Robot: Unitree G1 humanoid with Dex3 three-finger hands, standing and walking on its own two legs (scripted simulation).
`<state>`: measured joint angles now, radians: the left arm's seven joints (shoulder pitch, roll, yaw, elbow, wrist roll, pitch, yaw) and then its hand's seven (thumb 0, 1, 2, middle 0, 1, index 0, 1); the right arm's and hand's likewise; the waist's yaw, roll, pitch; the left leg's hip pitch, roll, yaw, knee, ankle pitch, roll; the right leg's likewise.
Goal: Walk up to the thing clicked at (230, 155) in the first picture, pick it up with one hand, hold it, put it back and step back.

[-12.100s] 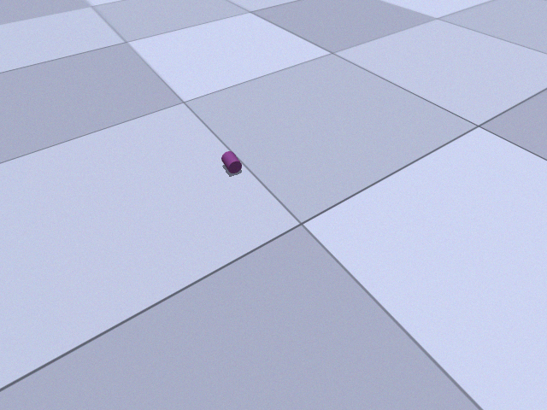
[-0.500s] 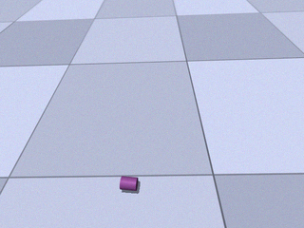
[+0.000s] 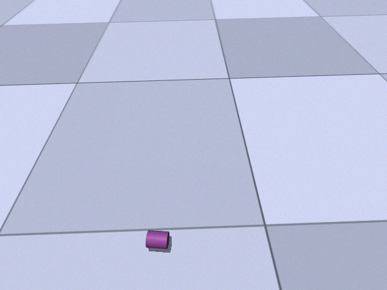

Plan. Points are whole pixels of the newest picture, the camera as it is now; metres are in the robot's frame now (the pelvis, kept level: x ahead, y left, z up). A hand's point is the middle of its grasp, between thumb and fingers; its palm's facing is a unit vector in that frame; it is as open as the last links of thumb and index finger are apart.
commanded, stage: walk up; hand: left
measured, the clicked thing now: (157, 239) +0.50 +0.22 -0.73
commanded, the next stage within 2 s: stand in 0.36 s
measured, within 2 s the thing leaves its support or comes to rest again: neither
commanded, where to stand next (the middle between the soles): +0.13 -0.01 m, yaw +3 degrees
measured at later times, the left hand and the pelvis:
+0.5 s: hand out of the picture +0.08 +0.26 -0.15, palm faces -0.01 -0.94 -0.34, open 7.4 cm; pelvis +0.00 +0.01 +0.01, yaw +0 degrees
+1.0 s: hand out of the picture +0.03 +0.26 -0.15, palm faces -0.03 -0.94 -0.34, open 7.4 cm; pelvis -0.02 +0.00 +0.01, yaw +0 degrees
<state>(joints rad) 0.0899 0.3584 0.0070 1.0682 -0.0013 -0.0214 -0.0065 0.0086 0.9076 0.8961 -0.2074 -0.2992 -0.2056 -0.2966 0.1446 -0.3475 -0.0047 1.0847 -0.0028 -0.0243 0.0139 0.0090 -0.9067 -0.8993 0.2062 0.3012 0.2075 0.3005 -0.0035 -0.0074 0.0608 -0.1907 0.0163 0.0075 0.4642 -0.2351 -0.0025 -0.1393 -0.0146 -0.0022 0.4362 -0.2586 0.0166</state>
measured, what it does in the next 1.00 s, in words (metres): stands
